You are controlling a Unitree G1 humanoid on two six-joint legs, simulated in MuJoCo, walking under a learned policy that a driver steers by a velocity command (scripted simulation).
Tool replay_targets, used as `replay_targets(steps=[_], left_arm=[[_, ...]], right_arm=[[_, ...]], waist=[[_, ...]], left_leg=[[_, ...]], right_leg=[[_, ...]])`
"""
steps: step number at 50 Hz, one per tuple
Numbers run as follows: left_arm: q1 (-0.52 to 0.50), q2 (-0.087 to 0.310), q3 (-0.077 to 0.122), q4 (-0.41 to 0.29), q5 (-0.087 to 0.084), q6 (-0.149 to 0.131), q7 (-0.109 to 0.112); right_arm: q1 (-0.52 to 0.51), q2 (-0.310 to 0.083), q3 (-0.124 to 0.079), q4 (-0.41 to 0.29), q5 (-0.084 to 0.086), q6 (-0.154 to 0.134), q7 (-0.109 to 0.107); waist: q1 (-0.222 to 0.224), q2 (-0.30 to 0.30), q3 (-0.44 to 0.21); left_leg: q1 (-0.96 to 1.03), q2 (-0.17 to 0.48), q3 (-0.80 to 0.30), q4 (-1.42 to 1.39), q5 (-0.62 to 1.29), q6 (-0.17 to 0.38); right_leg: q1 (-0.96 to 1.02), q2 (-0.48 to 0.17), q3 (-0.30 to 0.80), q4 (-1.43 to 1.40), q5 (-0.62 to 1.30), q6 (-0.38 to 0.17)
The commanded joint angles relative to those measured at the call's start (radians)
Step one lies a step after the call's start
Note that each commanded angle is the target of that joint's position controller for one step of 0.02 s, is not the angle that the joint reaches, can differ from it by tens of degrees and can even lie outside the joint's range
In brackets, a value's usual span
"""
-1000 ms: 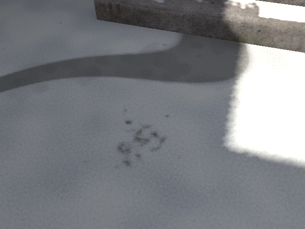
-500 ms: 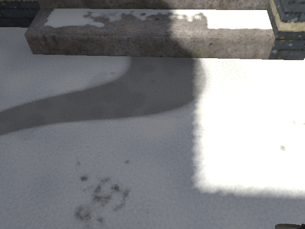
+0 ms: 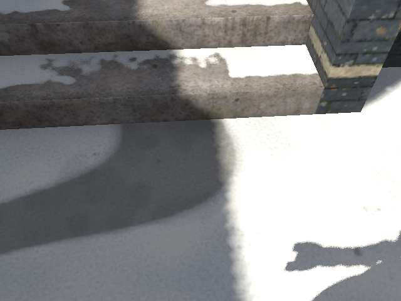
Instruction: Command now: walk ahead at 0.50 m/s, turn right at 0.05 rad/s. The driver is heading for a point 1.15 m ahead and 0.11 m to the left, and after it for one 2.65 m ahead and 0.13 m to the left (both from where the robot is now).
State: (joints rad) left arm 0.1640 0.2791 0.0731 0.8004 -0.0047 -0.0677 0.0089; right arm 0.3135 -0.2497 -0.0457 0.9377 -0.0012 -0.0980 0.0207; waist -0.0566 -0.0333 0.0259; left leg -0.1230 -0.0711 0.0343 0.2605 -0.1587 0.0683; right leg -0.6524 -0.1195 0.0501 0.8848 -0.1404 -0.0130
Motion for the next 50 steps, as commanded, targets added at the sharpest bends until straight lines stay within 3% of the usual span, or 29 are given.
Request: replay_targets(steps=[1,3,7,9,10,11,12,13,14,15,16,17,18,21,24,28,33,34,35,36,37,38,39,40,42,44,46,48,50], left_arm=[[-0.061,0.029,-0.002,-0.067,0.002,-0.016,-0.006],[-0.132,0.022,-0.009,-0.084,-0.005,-0.020,-0.014],[-0.232,0.038,-0.013,-0.126,-0.014,-0.028,-0.036],[-0.221,0.060,-0.007,-0.133,-0.014,-0.034,-0.046],[-0.169,0.083,0.002,-0.120,-0.006,-0.036,-0.046],[-0.039,0.117,0.020,-0.080,0.008,-0.042,-0.044],[0.095,0.175,0.036,-0.043,0.029,-0.048,-0.038],[0.200,0.249,0.044,-0.025,0.059,-0.042,-0.030],[0.229,0.173,0.022,-0.007,0.038,-0.028,-0.034],[0.168,0.128,0.006,-0.018,0.019,-0.017,-0.036],[0.060,0.102,-0.005,-0.034,0.012,-0.013,-0.032],[-0.012,0.074,-0.017,-0.032,0.012,-0.014,-0.031],[-0.061,0.054,-0.023,-0.031,0.015,-0.015,-0.029],[-0.124,0.096,-0.011,-0.011,0.040,-0.007,-0.032],[-0.131,0.129,-0.004,0.010,0.029,0.017,-0.015],[-0.115,0.145,-0.001,0.042,0.024,0.060,0.014],[-0.113,0.131,-0.005,0.071,0.004,0.090,0.038],[-0.117,0.125,-0.008,0.077,-0.007,0.096,0.040],[-0.063,0.108,-0.012,0.098,-0.018,0.097,0.040],[0.000,0.066,-0.022,0.101,0.002,0.093,0.035],[-0.036,0.062,-0.016,0.081,0.022,0.087,0.034],[-0.122,0.126,0.001,0.072,0.025,0.091,0.037],[-0.127,0.146,0.016,0.080,0.005,0.095,0.037],[-0.095,0.133,0.021,0.107,-0.002,0.103,0.042],[-0.058,0.118,0.025,0.141,-0.001,0.112,0.050],[-0.059,0.082,0.016,0.152,-0.007,0.103,0.050],[-0.093,0.054,0.003,0.153,-0.011,0.093,0.046],[-0.087,0.064,0.002,0.166,-0.019,0.093,0.040],[-0.026,0.076,0.003,0.198,-0.014,0.095,0.032]], right_arm=[[-0.034,-0.175,-0.035,-0.058,0.012,-0.010,-0.015],[0.012,-0.180,-0.035,-0.040,0.018,-0.005,-0.017],[0.076,-0.185,-0.037,-0.007,0.022,0.018,-0.019],[0.074,-0.199,-0.043,-0.002,0.023,0.030,-0.024],[0.050,-0.205,-0.044,-0.006,0.019,0.037,-0.027],[0.025,-0.200,-0.041,-0.014,0.016,0.044,-0.031],[0.030,-0.176,-0.028,-0.034,0.003,0.042,-0.034],[0.105,-0.090,0.002,-0.056,-0.024,0.024,-0.028],[0.207,-0.066,0.012,-0.005,-0.003,0.012,-0.018],[0.144,-0.172,-0.016,-0.008,0.023,0.012,-0.015],[0.049,-0.166,-0.015,-0.038,0.035,0.020,-0.019],[0.015,-0.146,-0.014,-0.039,0.021,0.036,-0.029],[0.017,-0.140,-0.020,-0.035,0.008,0.059,-0.039],[0.072,-0.090,-0.011,-0.026,0.003,0.106,-0.057],[0.025,-0.110,-0.018,-0.044,-0.001,0.126,-0.070],[-0.064,-0.130,-0.029,-0.076,-0.002,0.150,-0.083],[-0.073,-0.100,-0.023,-0.065,0.008,0.134,-0.070],[-0.047,-0.092,-0.022,-0.050,0.008,0.127,-0.059],[-0.050,-0.114,-0.027,-0.047,-0.001,0.123,-0.049],[-0.074,-0.203,-0.043,-0.062,-0.018,0.124,-0.049],[-0.136,-0.225,-0.040,-0.083,-0.030,0.120,-0.044],[-0.136,-0.193,-0.032,-0.092,-0.057,0.100,-0.039],[-0.157,-0.185,-0.030,-0.085,-0.058,0.082,-0.041],[-0.195,-0.189,-0.032,-0.083,-0.042,0.071,-0.044],[-0.231,-0.133,-0.014,-0.076,-0.014,0.058,-0.045],[-0.216,-0.118,-0.009,-0.054,-0.005,0.065,-0.048],[-0.184,-0.128,-0.012,-0.034,-0.003,0.076,-0.053],[-0.166,-0.146,-0.016,-0.020,-0.003,0.088,-0.058],[-0.178,-0.149,-0.018,-0.013,0.012,0.095,-0.056]], waist=[[0.012,0.088,0.002],[-0.016,0.088,0.016],[-0.036,0.095,0.045],[-0.008,0.109,0.031],[0.029,0.124,0.004],[0.101,0.123,-0.080],[0.147,0.090,-0.205],[0.135,-0.126,-0.373],[0.125,-0.226,-0.550],[0.134,-0.113,-0.461],[0.106,-0.080,-0.312],[0.071,-0.012,-0.207],[0.035,-0.011,-0.166],[-0.015,-0.079,-0.164],[0.001,-0.090,-0.192],[0.033,-0.076,-0.128],[0.038,-0.084,-0.116],[0.018,-0.081,-0.111],[0.024,-0.040,-0.090],[0.084,0.165,-0.106],[0.090,0.304,-0.060],[0.031,0.244,-0.066],[0.044,0.204,-0.065],[0.067,0.179,-0.069],[0.087,0.156,-0.070],[0.082,0.158,-0.082],[0.048,0.172,-0.096],[0.035,0.186,-0.099],[0.067,0.176,-0.077]], left_leg=[[-0.025,0.236,-0.130,-0.143,0.221,0.134],[-0.011,0.233,-0.108,-0.142,0.201,0.125],[0.130,0.297,-0.130,-0.084,0.239,0.121],[0.193,0.327,-0.139,-0.029,0.329,0.105],[0.207,0.310,-0.125,0.052,0.514,0.084],[0.195,0.261,-0.089,0.208,0.692,0.048],[0.071,0.199,-0.055,0.409,0.609,-0.003],[-0.288,0.069,-0.015,0.792,0.074,-0.082],[-0.404,-0.006,-0.148,0.998,-0.547,-0.113],[-0.423,0.056,-0.211,1.035,-0.543,-0.109],[-0.463,0.100,-0.162,0.995,-0.500,-0.112],[-0.449,0.136,-0.131,0.914,-0.445,-0.123],[-0.380,0.165,-0.124,0.836,-0.397,-0.130],[-0.202,0.140,-0.082,0.701,-0.273,-0.157],[-0.185,0.126,-0.071,0.623,-0.165,-0.151],[-0.247,0.122,-0.077,0.647,-0.217,-0.136],[-0.179,0.113,-0.045,0.420,-0.182,-0.109],[-0.113,0.097,-0.017,0.269,-0.083,-0.090],[-0.059,0.110,-0.047,0.117,0.036,-0.058],[0.011,0.285,-0.254,0.067,0.243,0.003],[-0.097,0.422,-0.367,0.057,0.372,0.156],[-0.163,0.436,-0.400,0.022,0.332,0.224],[-0.154,0.397,-0.351,0.021,0.322,0.211],[-0.127,0.352,-0.300,0.034,0.315,0.175],[-0.085,0.321,-0.249,0.064,0.389,0.141],[-0.026,0.289,-0.213,0.082,0.379,0.128],[0.023,0.275,-0.216,0.096,0.328,0.119],[0.037,0.278,-0.247,0.095,0.271,0.123],[-0.005,0.250,-0.236,0.100,0.193,0.086]], right_leg=[[0.026,0.005,-0.022,-0.186,0.186,0.015],[0.061,0.030,-0.045,-0.277,0.252,0.017],[0.020,0.052,-0.042,-0.366,0.196,-0.006],[0.050,0.063,-0.042,-0.395,0.116,-0.032],[0.130,0.090,-0.055,-0.418,0.094,-0.050],[0.308,0.126,-0.085,-0.462,0.173,-0.078],[0.574,0.048,-0.029,-0.420,0.490,-0.121],[0.988,-0.226,0.272,-0.318,0.981,-0.266],[1.102,-0.347,0.470,-0.347,1.136,-0.384],[0.969,-0.291,0.350,-0.366,1.090,-0.341],[0.821,-0.237,0.239,-0.399,1.013,-0.295],[0.667,-0.188,0.176,-0.449,0.921,-0.263],[0.545,-0.156,0.132,-0.490,0.844,-0.241],[0.368,-0.112,0.035,-0.542,0.853,-0.247],[0.386,-0.115,0.021,-0.552,0.749,-0.244],[0.390,-0.148,0.075,-0.567,0.519,-0.259],[0.442,-0.141,0.109,-0.527,0.324,-0.220],[0.427,-0.116,0.095,-0.501,0.266,-0.189],[0.398,-0.070,0.072,-0.467,0.141,-0.128],[0.315,0.035,-0.029,-0.307,-0.070,-0.050],[0.243,0.145,-0.074,-0.254,-0.372,0.005],[0.278,0.140,-0.018,-0.070,-0.446,0.022],[0.262,0.147,0.015,0.043,-0.432,0.022],[0.245,0.142,0.034,0.096,-0.403,0.029],[0.240,0.128,0.063,0.129,-0.353,0.056],[0.249,0.114,0.029,0.020,-0.331,0.080],[0.295,0.101,-0.003,-0.153,-0.318,0.091],[0.354,0.110,-0.027,-0.296,-0.266,0.086],[0.461,0.117,-0.050,-0.537,-0.057,0.053]])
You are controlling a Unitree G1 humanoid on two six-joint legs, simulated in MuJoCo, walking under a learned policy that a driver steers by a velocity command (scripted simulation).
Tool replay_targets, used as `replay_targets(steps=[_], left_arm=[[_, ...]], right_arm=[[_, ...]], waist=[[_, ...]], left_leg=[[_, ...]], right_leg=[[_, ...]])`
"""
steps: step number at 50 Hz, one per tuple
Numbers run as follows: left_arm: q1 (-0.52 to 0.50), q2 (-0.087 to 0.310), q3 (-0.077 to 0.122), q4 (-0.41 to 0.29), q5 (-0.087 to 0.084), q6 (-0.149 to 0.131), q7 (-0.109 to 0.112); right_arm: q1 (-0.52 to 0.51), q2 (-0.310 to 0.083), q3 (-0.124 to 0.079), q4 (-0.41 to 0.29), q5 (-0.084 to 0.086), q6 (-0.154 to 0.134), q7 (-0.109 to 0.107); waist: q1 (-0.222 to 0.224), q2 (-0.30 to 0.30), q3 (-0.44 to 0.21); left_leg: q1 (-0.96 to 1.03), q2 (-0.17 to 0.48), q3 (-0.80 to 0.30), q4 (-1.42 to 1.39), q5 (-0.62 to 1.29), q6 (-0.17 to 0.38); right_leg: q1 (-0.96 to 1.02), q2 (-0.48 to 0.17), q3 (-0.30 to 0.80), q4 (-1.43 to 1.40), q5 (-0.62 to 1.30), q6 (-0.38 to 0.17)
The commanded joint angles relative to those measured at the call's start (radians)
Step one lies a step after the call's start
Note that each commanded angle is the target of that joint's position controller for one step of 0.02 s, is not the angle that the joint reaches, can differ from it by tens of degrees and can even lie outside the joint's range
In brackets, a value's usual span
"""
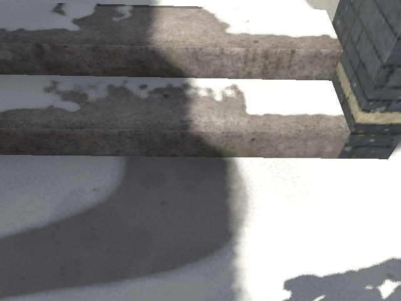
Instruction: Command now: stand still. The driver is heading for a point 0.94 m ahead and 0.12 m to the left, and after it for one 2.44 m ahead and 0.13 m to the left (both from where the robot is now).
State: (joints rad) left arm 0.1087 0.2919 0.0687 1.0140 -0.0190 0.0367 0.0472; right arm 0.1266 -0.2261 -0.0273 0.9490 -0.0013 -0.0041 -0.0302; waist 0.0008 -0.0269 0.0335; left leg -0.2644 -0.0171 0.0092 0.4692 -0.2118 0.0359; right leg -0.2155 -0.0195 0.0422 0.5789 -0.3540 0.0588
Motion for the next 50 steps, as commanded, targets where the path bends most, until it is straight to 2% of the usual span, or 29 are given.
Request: replay_targets(steps=[1,2,3,4,5,6,9,13,19,28,29,31,32,33,34,35,36,37,38,39,40,41,42,43,44,46,47,48,50], left_arm=[[0.042,0.091,0.012,-0.005,0.010,-0.006,-0.009],[0.062,0.125,0.015,-0.002,0.023,-0.002,-0.009],[0.062,0.159,0.024,0.012,0.015,-0.001,-0.012],[0.056,0.099,0.011,0.016,0.013,-0.010,-0.023],[0.039,0.065,-0.002,0.017,0.024,-0.022,-0.027],[0.019,0.073,-0.004,0.016,0.032,-0.033,-0.026],[0.034,0.080,-0.010,0.030,0.031,-0.051,-0.022],[0.069,0.068,-0.021,0.044,0.028,-0.051,-0.014],[0.098,0.056,-0.028,0.050,0.027,-0.053,-0.012],[0.132,0.036,-0.035,0.056,0.024,-0.052,-0.013],[0.154,0.033,-0.036,0.065,0.022,-0.050,-0.012],[0.158,0.070,-0.022,0.055,0.011,-0.045,-0.007],[0.168,0.081,-0.018,0.046,0.008,-0.047,-0.006],[0.197,0.099,-0.011,0.045,0.002,-0.055,-0.006],[0.227,0.126,0.000,0.050,-0.004,-0.066,-0.008],[0.224,0.143,0.009,0.048,-0.007,-0.075,-0.008],[0.211,0.131,0.009,0.038,-0.006,-0.082,-0.009],[0.187,0.121,0.007,0.027,-0.008,-0.089,-0.013],[0.148,0.110,0.005,0.012,-0.015,-0.092,-0.017],[0.110,0.102,0.002,-0.002,-0.017,-0.091,-0.022],[0.090,0.091,-0.001,-0.018,-0.013,-0.095,-0.025],[0.071,0.040,-0.015,-0.040,-0.007,-0.105,-0.029],[0.071,0.007,-0.021,-0.080,-0.005,-0.125,-0.025],[0.065,0.047,-0.011,-0.081,-0.021,-0.138,-0.028],[0.072,0.049,-0.010,-0.076,-0.033,-0.147,-0.038],[0.057,0.057,0.000,-0.068,-0.020,-0.155,-0.044],[0.043,0.063,0.007,-0.071,-0.012,-0.152,-0.048],[0.042,0.051,0.007,-0.072,-0.009,-0.147,-0.054],[0.001,0.019,0.003,-0.088,0.000,-0.136,-0.060]], right_arm=[[0.036,-0.176,-0.039,-0.016,0.014,-0.001,-0.002],[0.040,-0.166,-0.037,-0.016,0.003,-0.011,0.006],[0.059,-0.157,-0.040,-0.021,-0.003,-0.019,0.013],[0.001,-0.140,-0.036,-0.026,-0.010,-0.019,0.011],[-0.035,-0.130,-0.036,-0.030,-0.010,-0.014,0.007],[-0.045,-0.122,-0.035,-0.030,-0.010,-0.006,0.000],[-0.027,-0.132,-0.039,-0.011,-0.012,0.007,-0.006],[-0.020,-0.128,-0.039,0.014,-0.008,0.005,-0.003],[0.003,-0.127,-0.037,0.048,-0.007,0.000,-0.005],[0.042,-0.122,-0.031,0.085,-0.003,-0.004,-0.010],[0.058,-0.114,-0.029,0.095,-0.002,-0.003,-0.011],[0.060,-0.123,-0.034,0.095,0.008,-0.002,-0.015],[0.045,-0.124,-0.035,0.086,0.009,-0.009,-0.014],[0.022,-0.109,-0.032,0.073,0.011,-0.022,-0.010],[0.007,-0.084,-0.028,0.063,0.015,-0.039,-0.001],[0.001,-0.076,-0.027,0.056,0.020,-0.054,0.009],[0.006,-0.080,-0.029,0.054,0.025,-0.066,0.018],[0.024,-0.074,-0.029,0.054,0.032,-0.077,0.026],[0.062,-0.071,-0.030,0.064,0.037,-0.086,0.031],[0.137,-0.079,-0.038,0.097,0.038,-0.090,0.032],[0.218,-0.102,-0.051,0.132,0.030,-0.090,0.030],[0.344,-0.172,-0.073,0.156,0.023,-0.093,0.025],[0.463,-0.262,-0.089,0.176,0.019,-0.098,0.038],[0.406,-0.188,-0.060,0.164,0.007,-0.112,0.042],[0.332,-0.138,-0.045,0.137,0.008,-0.121,0.044],[0.255,-0.118,-0.032,0.103,0.007,-0.123,0.053],[0.255,-0.094,-0.022,0.101,0.004,-0.116,0.053],[0.276,-0.084,-0.017,0.104,0.000,-0.109,0.049],[0.314,-0.103,-0.017,0.109,-0.001,-0.100,0.036]], waist=[[0.001,0.149,-0.085],[-0.009,0.088,-0.101],[-0.045,-0.019,-0.102],[-0.016,-0.036,-0.093],[-0.018,-0.036,-0.070],[-0.023,-0.040,-0.052],[-0.024,-0.032,-0.015],[-0.013,-0.010,0.018],[-0.006,0.021,0.015],[-0.004,0.027,-0.005],[-0.002,0.021,-0.025],[0.004,-0.017,0.022],[0.015,-0.031,0.060],[0.029,-0.066,0.088],[0.037,-0.124,0.099],[0.036,-0.160,0.119],[0.024,-0.148,0.127],[0.003,-0.143,0.135],[-0.030,-0.128,0.132],[-0.070,-0.107,0.112],[-0.095,-0.062,0.076],[-0.132,0.129,0.020],[-0.148,0.364,-0.043],[-0.104,0.236,-0.008],[-0.069,0.161,0.046],[-0.040,0.093,0.063],[-0.035,0.102,0.060],[-0.035,0.121,0.048],[-0.041,0.112,0.045]], left_leg=[[0.097,0.184,-0.210,-0.113,0.213,0.087],[0.041,0.161,-0.178,-0.090,0.184,0.056],[0.024,0.091,-0.101,-0.092,0.118,0.029],[0.094,0.053,-0.045,-0.060,0.070,-0.006],[0.127,0.049,-0.036,-0.044,0.058,-0.017],[0.144,0.053,-0.038,-0.038,0.070,-0.016],[0.136,0.056,-0.045,-0.049,0.066,-0.008],[0.105,0.052,-0.043,-0.064,0.029,-0.018],[0.095,0.053,-0.044,-0.068,0.037,-0.025],[0.092,0.056,-0.045,-0.058,0.083,-0.021],[0.097,0.041,-0.030,-0.051,-0.018,-0.019],[0.013,0.001,0.008,0.008,-0.309,-0.006],[-0.054,-0.004,0.008,0.040,-0.381,0.002],[-0.118,-0.007,0.018,0.094,-0.362,0.004],[-0.171,-0.015,0.052,0.189,-0.264,-0.003],[-0.205,0.016,0.035,0.268,-0.194,0.005],[-0.225,0.041,0.017,0.298,-0.198,0.020],[-0.211,0.055,0.010,0.263,-0.219,0.037],[-0.123,0.052,0.023,0.151,-0.211,0.050],[0.041,0.022,0.051,0.032,-0.148,0.051],[0.189,0.014,0.027,0.000,-0.073,0.042],[0.344,0.167,-0.234,-0.122,-0.150,0.097],[0.477,0.375,-0.652,-0.281,-0.228,0.233],[0.443,0.422,-0.723,-0.287,-0.262,0.261],[0.408,0.393,-0.607,-0.273,-0.219,0.230],[0.357,0.316,-0.405,-0.291,-0.074,0.165],[0.332,0.278,-0.318,-0.301,0.042,0.142],[0.320,0.254,-0.257,-0.307,0.134,0.134],[0.311,0.236,-0.189,-0.320,0.254,0.145]], right_leg=[[0.086,-0.001,-0.017,-0.253,0.230,-0.044],[0.149,-0.055,0.023,-0.202,0.337,-0.072],[0.121,-0.069,0.027,-0.151,0.328,-0.111],[0.019,-0.068,0.045,-0.194,0.188,-0.125],[-0.040,-0.069,0.055,-0.233,0.118,-0.117],[-0.075,-0.065,0.053,-0.250,0.096,-0.102],[-0.090,-0.050,0.043,-0.259,0.072,-0.080],[-0.090,-0.039,0.039,-0.262,0.024,-0.082],[-0.074,-0.027,0.029,-0.251,0.037,-0.085],[-0.046,-0.011,0.007,-0.227,0.111,-0.084],[-0.039,-0.005,0.002,-0.235,0.011,-0.090],[-0.076,-0.013,0.034,-0.246,-0.276,-0.131],[-0.091,-0.044,0.083,-0.274,-0.386,-0.159],[-0.073,-0.102,0.167,-0.315,-0.449,-0.194],[-0.032,-0.185,0.281,-0.374,-0.481,-0.237],[-0.022,-0.260,0.374,-0.408,-0.461,-0.278],[-0.016,-0.287,0.398,-0.416,-0.418,-0.293],[-0.021,-0.287,0.381,-0.398,-0.366,-0.286],[-0.053,-0.253,0.318,-0.366,-0.307,-0.258],[-0.121,-0.190,0.230,-0.313,-0.232,-0.219],[-0.187,-0.125,0.148,-0.206,-0.097,-0.187],[-0.317,-0.016,-0.002,0.101,0.040,-0.125],[-0.512,0.084,-0.058,0.402,-0.157,-0.085],[-0.596,0.033,0.040,0.584,-0.200,-0.101],[-0.645,-0.017,0.059,0.646,-0.111,-0.127],[-0.637,-0.083,0.031,0.581,0.061,-0.146],[-0.596,-0.099,0.015,0.532,0.108,-0.141],[-0.564,-0.101,-0.005,0.493,0.136,-0.131],[-0.560,-0.095,-0.039,0.413,0.187,-0.099]])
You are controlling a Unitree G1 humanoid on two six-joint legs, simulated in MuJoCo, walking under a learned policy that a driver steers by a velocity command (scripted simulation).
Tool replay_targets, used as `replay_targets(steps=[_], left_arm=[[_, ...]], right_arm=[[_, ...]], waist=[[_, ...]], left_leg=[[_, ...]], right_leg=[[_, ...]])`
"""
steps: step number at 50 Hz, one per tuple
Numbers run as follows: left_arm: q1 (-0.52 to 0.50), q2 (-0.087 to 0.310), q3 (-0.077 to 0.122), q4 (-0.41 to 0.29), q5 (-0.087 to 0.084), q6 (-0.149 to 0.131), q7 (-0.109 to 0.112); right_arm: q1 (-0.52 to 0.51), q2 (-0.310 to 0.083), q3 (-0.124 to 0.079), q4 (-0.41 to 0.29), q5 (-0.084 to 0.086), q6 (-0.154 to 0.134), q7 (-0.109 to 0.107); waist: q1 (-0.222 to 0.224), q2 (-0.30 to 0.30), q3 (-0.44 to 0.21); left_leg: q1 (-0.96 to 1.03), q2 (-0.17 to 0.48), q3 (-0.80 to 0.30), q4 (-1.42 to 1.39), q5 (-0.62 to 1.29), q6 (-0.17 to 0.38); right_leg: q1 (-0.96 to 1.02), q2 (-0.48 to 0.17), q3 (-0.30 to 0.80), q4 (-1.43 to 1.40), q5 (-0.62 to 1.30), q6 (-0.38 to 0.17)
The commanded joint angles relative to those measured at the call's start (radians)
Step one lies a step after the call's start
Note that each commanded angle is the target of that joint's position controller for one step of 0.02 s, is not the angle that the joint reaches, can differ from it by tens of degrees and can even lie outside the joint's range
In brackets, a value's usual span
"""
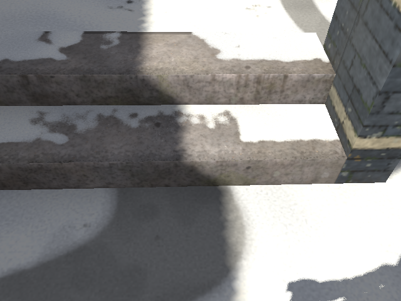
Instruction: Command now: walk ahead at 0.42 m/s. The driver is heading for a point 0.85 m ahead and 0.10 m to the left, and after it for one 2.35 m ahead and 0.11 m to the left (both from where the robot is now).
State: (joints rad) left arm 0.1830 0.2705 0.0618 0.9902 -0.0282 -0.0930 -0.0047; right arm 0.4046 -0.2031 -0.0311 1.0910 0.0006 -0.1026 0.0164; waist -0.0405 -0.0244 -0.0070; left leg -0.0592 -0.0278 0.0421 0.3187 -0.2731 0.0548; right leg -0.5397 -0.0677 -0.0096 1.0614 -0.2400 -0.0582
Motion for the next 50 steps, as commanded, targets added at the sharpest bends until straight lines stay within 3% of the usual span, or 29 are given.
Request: replay_targets(steps=[1,4,6,10,12,13,14,15,16,17,18,19,20,22,26,31,35,37,38,39,40,41,42,43,44,45,46,48,50], left_arm=[[-0.117,0.028,0.005,-0.084,0.010,-0.002,-0.008],[-0.249,0.004,-0.011,-0.136,0.006,-0.001,-0.014],[-0.305,0.010,-0.015,-0.157,0.002,-0.001,-0.022],[-0.344,0.041,-0.011,-0.195,-0.003,-0.009,-0.042],[-0.254,0.089,0.011,-0.181,-0.001,-0.012,-0.043],[-0.121,0.122,0.033,-0.145,-0.002,-0.010,-0.038],[0.055,0.164,0.056,-0.093,-0.004,-0.004,-0.029],[0.217,0.236,0.074,-0.060,0.016,0.003,-0.018],[0.243,0.244,0.065,-0.046,0.024,0.002,-0.028],[0.177,0.158,0.042,-0.050,0.012,-0.004,-0.030],[0.099,0.154,0.040,-0.045,0.084,0.010,-0.012],[0.034,0.109,0.028,-0.054,0.086,0.008,-0.008],[0.015,0.083,0.018,-0.048,0.074,0.005,-0.005],[0.025,0.060,0.005,-0.033,0.059,-0.004,-0.009],[0.092,0.088,0.009,-0.009,0.057,-0.020,-0.006],[0.161,0.089,0.003,0.004,0.050,-0.027,-0.001],[0.233,0.094,0.001,0.027,0.055,-0.023,0.012],[0.245,0.106,0.003,0.034,0.058,-0.016,0.020],[0.240,0.117,0.005,0.032,0.060,-0.012,0.023],[0.238,0.129,0.007,0.030,0.060,-0.005,0.024],[0.231,0.133,0.007,0.025,0.057,0.005,0.025],[0.214,0.127,0.001,0.001,0.055,0.008,0.028],[0.231,0.053,-0.020,-0.076,0.024,-0.004,0.012],[0.161,0.099,-0.004,-0.092,0.046,-0.014,0.007],[0.077,0.102,-0.002,-0.117,0.053,-0.019,0.000],[0.069,0.082,-0.009,-0.121,0.045,-0.027,-0.004],[0.072,0.075,-0.009,-0.117,0.049,-0.021,-0.002],[0.100,0.061,-0.014,-0.117,0.080,0.016,0.002],[0.094,0.049,-0.017,-0.133,0.083,0.037,-0.003]], right_arm=[[0.040,-0.141,-0.015,-0.036,-0.004,0.003,-0.018],[0.045,-0.167,-0.020,-0.048,-0.004,0.009,-0.033],[0.079,-0.172,-0.024,-0.041,0.002,0.009,-0.036],[0.088,-0.176,-0.036,-0.032,0.015,0.018,-0.038],[0.058,-0.202,-0.048,-0.045,0.011,0.028,-0.039],[0.041,-0.204,-0.049,-0.051,0.007,0.037,-0.039],[0.030,-0.191,-0.042,-0.064,0.001,0.043,-0.038],[0.074,-0.129,-0.023,-0.088,-0.012,0.039,-0.033],[0.171,-0.004,0.011,-0.081,0.005,0.012,-0.022],[0.060,-0.116,-0.017,-0.100,0.035,-0.014,-0.017],[-0.027,-0.171,-0.038,-0.127,-0.014,-0.007,-0.015],[-0.050,-0.135,-0.031,-0.131,-0.030,-0.007,-0.012],[-0.036,-0.114,-0.029,-0.127,-0.046,0.006,-0.008],[0.010,-0.088,-0.024,-0.119,-0.052,0.038,0.005],[-0.142,-0.089,-0.015,-0.187,-0.042,0.066,0.018],[-0.319,-0.077,-0.001,-0.250,-0.024,0.056,0.036],[-0.421,-0.082,0.001,-0.298,-0.029,0.052,0.042],[-0.431,-0.089,-0.002,-0.313,-0.035,0.048,0.042],[-0.407,-0.093,-0.006,-0.310,-0.038,0.047,0.040],[-0.349,-0.102,-0.012,-0.297,-0.041,0.043,0.034],[-0.231,-0.119,-0.024,-0.263,-0.046,0.036,0.029],[-0.056,-0.175,-0.049,-0.212,-0.061,0.030,0.019],[0.074,-0.316,-0.094,-0.208,-0.069,0.036,0.002],[0.048,-0.313,-0.095,-0.203,-0.034,0.048,0.000],[-0.012,-0.303,-0.092,-0.204,-0.015,0.055,0.000],[-0.075,-0.245,-0.080,-0.212,-0.011,0.057,-0.001],[-0.121,-0.206,-0.069,-0.223,-0.008,0.055,-0.005],[-0.168,-0.178,-0.058,-0.230,-0.004,0.044,-0.007],[-0.151,-0.202,-0.063,-0.224,-0.001,0.030,-0.005]], waist=[[-0.005,0.099,0.097],[-0.029,0.103,0.128],[-0.042,0.112,0.146],[-0.011,0.112,0.152],[0.054,0.144,0.064],[0.125,0.156,-0.021],[0.204,0.150,-0.123],[0.211,-0.012,-0.268],[0.141,-0.247,-0.406],[0.161,-0.160,-0.278],[0.108,-0.030,-0.075],[0.069,0.020,-0.016],[0.034,-0.001,0.008],[-0.004,-0.042,-0.015],[0.009,-0.048,0.055],[0.057,-0.021,0.086],[0.093,-0.018,0.106],[0.090,-0.025,0.107],[0.076,-0.035,0.088],[0.053,-0.049,0.045],[0.001,-0.047,-0.024],[-0.070,-0.019,-0.123],[-0.096,0.218,-0.273],[-0.073,0.203,-0.293],[-0.055,0.109,-0.164],[-0.021,0.055,-0.069],[0.016,0.026,-0.003],[0.066,0.050,0.002],[0.079,0.057,-0.014]], left_leg=[[0.089,0.244,-0.201,-0.182,0.334,0.130],[0.006,0.216,-0.133,-0.223,0.309,0.122],[-0.004,0.225,-0.114,-0.243,0.288,0.124],[0.121,0.281,-0.093,-0.189,0.418,0.107],[0.177,0.291,-0.074,-0.058,0.750,0.085],[0.163,0.268,-0.047,0.098,0.907,0.066],[0.042,0.225,-0.024,0.317,0.874,0.035],[-0.262,0.131,0.006,0.668,0.490,-0.001],[-0.524,-0.041,-0.109,0.959,-0.285,-0.035],[-0.631,0.014,-0.191,1.063,-0.277,-0.010],[-0.613,0.060,-0.126,1.010,-0.116,0.019],[-0.547,0.099,-0.120,0.932,-0.038,0.027],[-0.482,0.118,-0.113,0.884,-0.023,0.023],[-0.384,0.124,-0.091,0.844,-0.032,0.011],[-0.492,0.155,-0.070,0.694,0.083,-0.015],[-0.512,0.128,-0.039,0.423,0.263,-0.018],[-0.534,0.105,0.010,0.302,0.240,0.013],[-0.523,0.077,0.041,0.264,0.160,0.039],[-0.481,0.044,0.066,0.249,0.111,0.057],[-0.407,0.001,0.093,0.236,0.064,0.080],[-0.270,-0.042,0.108,0.183,0.077,0.109],[-0.023,0.002,0.020,0.161,0.109,0.158],[0.340,0.289,-0.426,0.153,0.089,0.309],[0.383,0.392,-0.739,0.004,0.203,0.345],[0.283,0.347,-0.574,0.000,0.221,0.314],[0.151,0.314,-0.475,-0.026,0.270,0.278],[0.039,0.267,-0.397,-0.054,0.349,0.240],[-0.078,0.201,-0.304,-0.077,0.459,0.216],[-0.106,0.172,-0.266,-0.078,0.551,0.226]], right_leg=[[-0.237,-0.042,0.004,-0.135,0.102,0.032],[-0.152,-0.007,-0.031,-0.362,0.228,0.050],[-0.103,0.012,-0.049,-0.440,0.279,0.045],[-0.083,0.020,-0.026,-0.533,0.258,-0.005],[0.065,0.068,-0.053,-0.530,0.200,-0.038],[0.233,0.101,-0.075,-0.525,0.183,-0.062],[0.488,0.079,-0.046,-0.514,0.182,-0.094],[0.825,-0.148,0.267,-0.518,0.052,-0.180],[0.997,-0.334,0.760,-0.714,-0.173,-0.311],[0.903,-0.285,0.743,-0.790,-0.246,-0.255],[0.650,-0.261,0.514,-0.790,-0.072,-0.199],[0.503,-0.220,0.400,-0.815,0.069,-0.171],[0.405,-0.182,0.314,-0.835,0.160,-0.151],[0.309,-0.152,0.228,-0.867,0.226,-0.153],[0.295,-0.150,0.139,-0.971,0.114,-0.168],[0.395,-0.136,0.000,-0.998,0.186,-0.131],[0.545,-0.167,-0.057,-0.952,0.279,-0.107],[0.617,-0.181,-0.086,-0.869,0.457,-0.092],[0.640,-0.181,-0.108,-0.791,0.642,-0.082],[0.657,-0.179,-0.129,-0.674,0.839,-0.074],[0.638,-0.162,-0.162,-0.494,0.930,-0.058],[0.486,-0.143,-0.180,-0.264,0.789,-0.027],[0.084,-0.019,-0.227,0.149,0.359,0.035],[-0.120,0.105,-0.054,0.314,-0.268,0.043],[-0.189,0.028,0.037,0.314,-0.182,0.028],[-0.169,-0.011,0.037,0.234,-0.102,0.025],[-0.116,-0.037,0.037,0.147,-0.079,0.032],[-0.006,-0.043,0.029,0.068,-0.068,0.062],[0.007,-0.031,0.009,0.017,-0.043,0.087]])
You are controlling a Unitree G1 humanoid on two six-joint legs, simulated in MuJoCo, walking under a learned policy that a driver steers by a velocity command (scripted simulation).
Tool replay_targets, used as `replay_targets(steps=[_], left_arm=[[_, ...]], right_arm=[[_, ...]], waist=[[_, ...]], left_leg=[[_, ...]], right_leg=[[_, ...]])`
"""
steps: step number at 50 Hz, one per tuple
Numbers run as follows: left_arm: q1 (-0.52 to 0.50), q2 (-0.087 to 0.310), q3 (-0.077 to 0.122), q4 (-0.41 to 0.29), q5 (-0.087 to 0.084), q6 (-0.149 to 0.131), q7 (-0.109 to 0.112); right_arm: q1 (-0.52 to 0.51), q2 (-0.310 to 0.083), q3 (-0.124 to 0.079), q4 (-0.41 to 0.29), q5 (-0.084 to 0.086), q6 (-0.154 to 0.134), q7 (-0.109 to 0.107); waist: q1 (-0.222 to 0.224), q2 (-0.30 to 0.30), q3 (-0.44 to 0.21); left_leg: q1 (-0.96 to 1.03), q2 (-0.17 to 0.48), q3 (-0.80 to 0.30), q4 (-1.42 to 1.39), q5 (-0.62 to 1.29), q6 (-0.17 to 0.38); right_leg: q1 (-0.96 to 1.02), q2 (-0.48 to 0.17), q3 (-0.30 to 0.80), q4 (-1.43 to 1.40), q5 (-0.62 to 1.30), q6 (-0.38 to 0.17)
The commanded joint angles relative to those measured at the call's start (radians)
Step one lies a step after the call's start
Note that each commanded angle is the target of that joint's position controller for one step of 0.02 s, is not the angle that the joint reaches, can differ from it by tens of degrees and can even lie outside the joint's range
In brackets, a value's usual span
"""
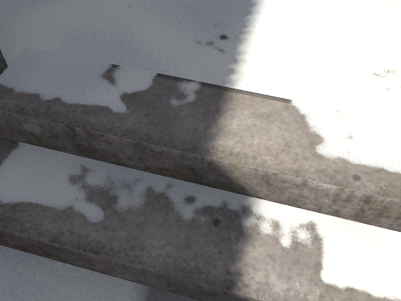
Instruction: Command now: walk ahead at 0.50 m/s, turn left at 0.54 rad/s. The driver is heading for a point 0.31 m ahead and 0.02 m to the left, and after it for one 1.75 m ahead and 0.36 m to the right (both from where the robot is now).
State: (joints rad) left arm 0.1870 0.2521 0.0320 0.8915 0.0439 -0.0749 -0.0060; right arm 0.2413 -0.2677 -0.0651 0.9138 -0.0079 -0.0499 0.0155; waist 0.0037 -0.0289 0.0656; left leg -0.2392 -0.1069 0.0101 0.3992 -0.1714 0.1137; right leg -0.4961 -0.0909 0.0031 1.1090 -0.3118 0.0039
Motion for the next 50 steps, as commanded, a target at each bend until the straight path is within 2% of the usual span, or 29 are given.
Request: replay_targets(steps=[1,5,6,8,10,12,13,14,15,16,17,18,19,21,23,26,30,34,35,36,38,39,40,41,42,43,45,47,50], left_arm=[[0.065,0.063,0.011,-0.050,0.009,0.024,-0.003],[-0.111,0.057,0.000,-0.123,0.001,0.021,-0.003],[-0.098,0.040,-0.007,-0.119,-0.009,0.023,0.002],[-0.114,0.049,-0.011,-0.131,-0.013,0.016,0.007],[-0.038,0.067,-0.005,-0.104,-0.004,0.003,0.021],[0.121,0.082,0.006,-0.042,0.004,-0.013,0.035],[0.241,0.077,0.010,0.002,0.001,-0.026,0.040],[0.326,0.146,0.020,0.032,0.002,-0.039,0.045],[0.286,0.177,0.020,0.041,-0.007,-0.034,0.036],[0.256,0.121,0.011,0.039,-0.032,-0.027,0.018],[0.147,0.101,0.010,0.018,-0.048,-0.018,0.020],[0.041,0.047,-0.003,-0.014,-0.045,-0.004,0.020],[-0.002,0.053,-0.003,-0.033,-0.038,0.005,0.025],[0.050,0.096,0.014,-0.018,-0.025,0.016,0.029],[0.107,0.112,0.030,-0.005,-0.023,0.029,0.031],[0.135,0.118,0.050,-0.016,-0.020,0.058,0.039],[0.142,0.116,0.070,-0.038,-0.011,0.096,0.052],[0.107,0.127,0.088,-0.065,-0.006,0.116,0.046],[0.042,0.139,0.091,-0.119,-0.058,0.114,0.079],[0.011,0.140,0.091,-0.131,-0.063,0.115,0.092],[-0.006,0.127,0.094,-0.152,-0.074,0.126,0.098],[0.026,0.102,0.094,-0.152,-0.076,0.130,0.092],[0.052,0.037,0.085,-0.178,-0.072,0.130,0.090],[0.087,0.106,0.103,-0.182,-0.061,0.118,0.087],[0.142,0.138,0.114,-0.159,-0.059,0.126,0.082],[0.166,0.136,0.112,-0.136,-0.054,0.136,0.083],[0.159,0.106,0.099,-0.139,-0.043,0.137,0.086],[0.027,0.116,0.094,-0.205,-0.050,0.116,0.077],[-0.067,0.096,0.076,-0.277,-0.060,0.111,0.067]], right_arm=[[0.022,-0.153,-0.033,-0.047,0.007,-0.025,-0.003],[0.069,-0.159,-0.037,-0.040,0.006,-0.017,-0.004],[0.082,-0.153,-0.039,-0.039,-0.006,-0.014,-0.007],[0.086,-0.144,-0.036,-0.039,-0.010,-0.006,-0.014],[0.072,-0.117,-0.025,-0.043,-0.019,-0.009,-0.025],[0.045,-0.119,-0.020,-0.033,-0.003,-0.020,-0.036],[0.010,-0.122,-0.019,-0.034,0.016,-0.022,-0.036],[-0.005,-0.078,-0.005,-0.065,0.023,-0.030,-0.032],[0.210,0.020,0.010,-0.026,0.018,-0.021,-0.035],[0.280,0.004,0.009,0.036,-0.012,0.003,-0.041],[0.263,-0.013,0.009,0.039,-0.023,0.020,-0.038],[0.155,-0.044,0.005,0.024,-0.043,0.027,-0.036],[0.065,-0.067,-0.002,-0.010,-0.046,0.035,-0.028],[0.028,-0.051,0.004,-0.037,-0.038,0.056,-0.020],[0.019,-0.014,0.016,-0.053,-0.024,0.067,-0.032],[-0.019,-0.013,0.017,-0.087,-0.016,0.081,-0.052],[-0.074,0.001,0.020,-0.130,-0.012,0.093,-0.068],[-0.048,0.003,0.020,-0.154,-0.001,0.079,-0.077],[-0.069,-0.023,0.009,-0.148,0.053,0.067,-0.088],[-0.044,-0.042,0.005,-0.146,0.058,0.059,-0.089],[0.023,-0.053,-0.005,-0.114,0.046,0.049,-0.078],[0.024,-0.079,-0.016,-0.104,0.035,0.049,-0.073],[0.039,-0.169,-0.030,-0.118,-0.011,0.054,-0.071],[-0.068,-0.130,-0.014,-0.182,-0.073,0.041,-0.063],[-0.198,-0.067,0.007,-0.226,-0.066,0.034,-0.063],[-0.239,-0.025,0.017,-0.237,-0.040,0.031,-0.056],[-0.237,-0.037,0.024,-0.252,-0.015,0.034,-0.068],[-0.143,-0.060,0.027,-0.249,-0.024,0.035,-0.090],[-0.010,-0.089,0.014,-0.239,-0.022,0.042,-0.104]], waist=[[0.032,0.067,-0.081],[-0.026,0.092,-0.052],[-0.033,0.139,-0.086],[-0.035,0.108,-0.074],[-0.017,0.123,-0.119],[0.056,0.116,-0.154],[0.128,0.095,-0.177],[0.136,-0.035,-0.195],[-0.020,-0.181,-0.251],[-0.034,-0.060,-0.267],[-0.056,-0.103,-0.233],[-0.047,-0.046,-0.138],[-0.043,-0.060,-0.081],[-0.041,-0.051,-0.085],[-0.026,-0.058,-0.138],[-0.002,-0.087,-0.156],[0.031,-0.122,-0.117],[0.032,-0.129,-0.122],[0.021,-0.141,-0.130],[0.001,-0.144,-0.126],[-0.038,-0.089,-0.112],[-0.024,0.051,-0.104],[-0.002,0.335,-0.116],[0.014,0.339,-0.109],[0.081,0.249,-0.062],[0.097,0.127,-0.019],[0.075,0.055,-0.010],[0.011,0.077,-0.031],[-0.047,0.142,-0.095]], left_leg=[[0.061,0.241,-0.223,-0.161,0.472,0.165],[0.066,0.194,-0.217,-0.161,0.400,0.123],[0.090,0.200,-0.222,-0.140,0.362,0.123],[0.100,0.208,-0.212,-0.090,0.529,0.104],[0.179,0.237,-0.224,-0.002,0.758,0.076],[0.201,0.208,-0.195,0.150,0.921,0.020],[0.175,0.165,-0.168,0.299,0.847,-0.006],[0.003,0.068,-0.124,0.558,0.372,-0.058],[-0.119,-0.047,-0.104,0.746,-0.370,-0.092],[-0.117,0.010,-0.128,0.827,-0.349,-0.108],[-0.161,0.046,-0.094,0.881,-0.320,-0.127],[-0.162,0.081,-0.087,0.861,-0.294,-0.140],[-0.163,0.083,-0.067,0.836,-0.282,-0.147],[-0.146,0.070,-0.030,0.787,-0.242,-0.166],[-0.179,0.061,-0.018,0.758,-0.255,-0.182],[-0.232,0.069,-0.017,0.690,-0.293,-0.189],[-0.218,0.062,-0.016,0.545,-0.299,-0.174],[-0.120,0.034,-0.008,0.396,-0.298,-0.152],[-0.096,0.049,-0.091,0.315,-0.268,-0.186],[-0.070,0.068,-0.102,0.241,-0.240,-0.185],[0.073,0.071,-0.061,-0.011,-0.094,-0.176],[0.173,0.142,-0.125,-0.073,-0.056,-0.156],[0.237,0.428,-0.437,-0.135,0.085,-0.013],[0.040,0.593,-0.588,-0.178,0.196,0.141],[-0.034,0.538,-0.483,-0.163,0.178,0.150],[-0.084,0.422,-0.298,-0.120,0.087,0.083],[-0.100,0.307,-0.156,-0.076,0.055,0.047],[-0.006,0.293,-0.102,-0.071,0.120,0.083],[0.216,0.349,-0.134,-0.056,0.312,0.135]], right_leg=[[-0.042,-0.004,-0.015,-0.070,0.052,0.037],[-0.052,0.019,-0.036,-0.321,0.183,0.062],[-0.027,0.036,-0.044,-0.304,0.177,0.062],[0.005,0.054,-0.051,-0.375,0.197,0.049],[0.065,0.074,-0.054,-0.395,0.164,0.000],[0.230,0.106,-0.063,-0.565,0.238,-0.042],[0.370,0.101,-0.067,-0.724,0.411,-0.056],[0.539,-0.088,0.139,-0.753,0.920,-0.104],[0.616,-0.314,0.381,-0.687,1.557,-0.235],[0.578,-0.295,0.378,-0.675,1.512,-0.292],[0.496,-0.287,0.394,-0.721,1.142,-0.347],[0.355,-0.209,0.335,-0.769,0.866,-0.311],[0.268,-0.147,0.272,-0.787,0.797,-0.276],[0.241,-0.094,0.210,-0.775,0.846,-0.249],[0.314,-0.085,0.225,-0.743,0.871,-0.247],[0.345,-0.088,0.288,-0.741,0.660,-0.250],[0.289,-0.078,0.390,-0.791,0.278,-0.236],[0.255,-0.064,0.446,-0.781,0.316,-0.210],[0.263,-0.084,0.542,-0.817,0.205,-0.206],[0.267,-0.088,0.561,-0.809,0.170,-0.195],[0.194,-0.012,0.512,-0.753,0.107,-0.149],[0.068,0.082,0.408,-0.590,-0.119,-0.098],[-0.191,0.271,0.151,-0.178,-0.313,-0.024],[-0.205,0.245,0.150,0.217,-0.410,0.036],[-0.209,0.212,0.157,0.479,-0.372,0.047],[-0.213,0.197,0.141,0.530,-0.274,0.051],[-0.216,0.195,0.123,0.589,-0.106,0.082],[-0.254,0.175,0.092,0.464,0.024,0.125],[-0.312,0.146,0.105,0.253,0.005,0.169]])
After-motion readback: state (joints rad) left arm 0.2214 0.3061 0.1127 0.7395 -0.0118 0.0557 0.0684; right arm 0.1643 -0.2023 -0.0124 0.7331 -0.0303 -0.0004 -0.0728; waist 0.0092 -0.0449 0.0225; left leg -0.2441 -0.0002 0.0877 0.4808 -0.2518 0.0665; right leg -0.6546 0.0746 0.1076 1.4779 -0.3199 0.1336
